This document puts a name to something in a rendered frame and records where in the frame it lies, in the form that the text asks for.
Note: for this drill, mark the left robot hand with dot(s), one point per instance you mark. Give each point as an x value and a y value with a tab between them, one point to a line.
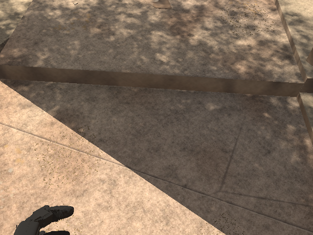
43	217

